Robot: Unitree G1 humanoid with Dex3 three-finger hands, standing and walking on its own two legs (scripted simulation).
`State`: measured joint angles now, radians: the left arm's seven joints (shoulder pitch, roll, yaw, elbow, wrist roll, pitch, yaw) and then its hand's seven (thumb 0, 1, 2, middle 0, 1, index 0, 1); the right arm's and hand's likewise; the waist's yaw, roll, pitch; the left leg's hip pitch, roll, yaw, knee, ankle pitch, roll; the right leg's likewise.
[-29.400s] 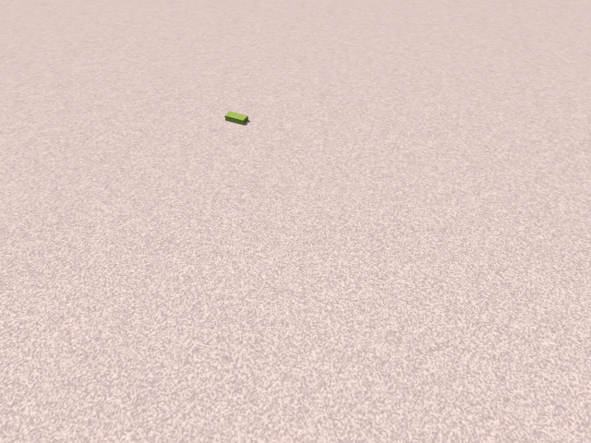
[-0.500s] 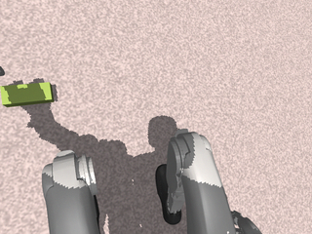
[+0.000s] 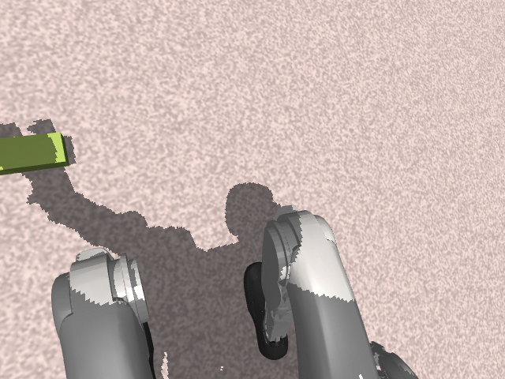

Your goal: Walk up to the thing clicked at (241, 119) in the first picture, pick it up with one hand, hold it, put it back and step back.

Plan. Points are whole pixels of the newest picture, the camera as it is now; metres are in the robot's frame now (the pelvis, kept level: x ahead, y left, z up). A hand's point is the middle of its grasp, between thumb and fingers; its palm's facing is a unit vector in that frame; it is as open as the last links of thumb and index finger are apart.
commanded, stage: rise first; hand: left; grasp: from above
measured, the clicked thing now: (24, 154) +0.50 +0.30 -0.30
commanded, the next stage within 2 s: approach in 0.92 s
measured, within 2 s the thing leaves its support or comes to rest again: neither
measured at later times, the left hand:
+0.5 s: hand out of the picture +0.46 +0.34 -0.19, palm faces -0.46 -0.09 -0.88, open 14.1 cm
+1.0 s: hand out of the picture +0.46 +0.34 -0.18, palm faces -0.47 -0.08 -0.88, open 14.0 cm
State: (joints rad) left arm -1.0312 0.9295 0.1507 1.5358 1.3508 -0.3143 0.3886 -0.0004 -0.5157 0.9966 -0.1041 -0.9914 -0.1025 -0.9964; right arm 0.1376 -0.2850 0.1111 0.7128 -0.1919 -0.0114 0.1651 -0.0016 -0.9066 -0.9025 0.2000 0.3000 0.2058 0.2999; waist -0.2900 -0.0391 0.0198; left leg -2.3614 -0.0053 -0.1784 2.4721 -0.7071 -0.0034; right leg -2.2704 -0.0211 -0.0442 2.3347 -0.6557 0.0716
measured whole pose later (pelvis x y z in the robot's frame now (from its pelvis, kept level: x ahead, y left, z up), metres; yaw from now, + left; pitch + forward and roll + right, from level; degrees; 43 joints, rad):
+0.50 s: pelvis +0.00 +0.00 +0.00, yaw -1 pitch +33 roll -12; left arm -1.04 0.95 0.15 1.55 1.36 -0.31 0.40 0.00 -0.53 1.01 -0.10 -0.99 -0.09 -1.00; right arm 0.15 -0.29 0.14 0.69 -0.19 -0.03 0.17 0.00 -0.90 -0.90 0.20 0.30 0.21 0.30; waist -0.31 -0.05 0.03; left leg -2.37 -0.01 -0.19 2.48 -0.70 0.00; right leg -2.27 -0.02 -0.05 2.34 -0.65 0.07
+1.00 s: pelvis +0.00 +0.00 +0.00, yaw +0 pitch +33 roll -12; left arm -1.04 0.94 0.14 1.53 1.34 -0.30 0.37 0.00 -0.52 1.01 -0.11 -0.98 -0.11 -0.99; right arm 0.16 -0.29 0.14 0.68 -0.18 -0.03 0.17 0.00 -0.90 -0.90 0.20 0.30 0.21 0.30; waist -0.30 -0.04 0.03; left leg -2.36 -0.01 -0.18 2.47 -0.70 0.00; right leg -2.27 -0.02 -0.05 2.32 -0.65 0.07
